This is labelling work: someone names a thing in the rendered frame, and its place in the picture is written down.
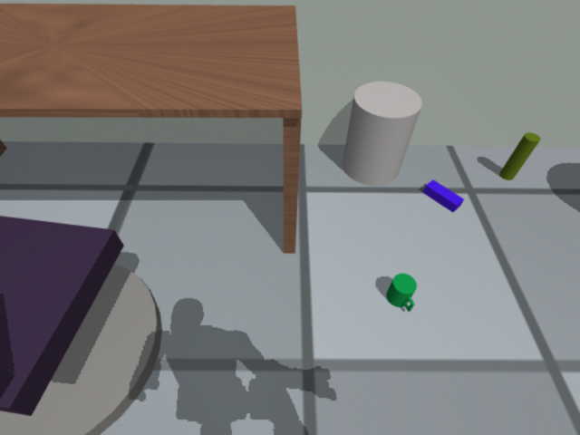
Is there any office chair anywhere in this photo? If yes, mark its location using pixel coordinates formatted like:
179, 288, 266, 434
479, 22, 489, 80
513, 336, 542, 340
0, 216, 162, 435

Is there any desk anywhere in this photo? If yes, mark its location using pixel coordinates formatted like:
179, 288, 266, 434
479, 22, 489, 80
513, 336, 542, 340
0, 4, 302, 253

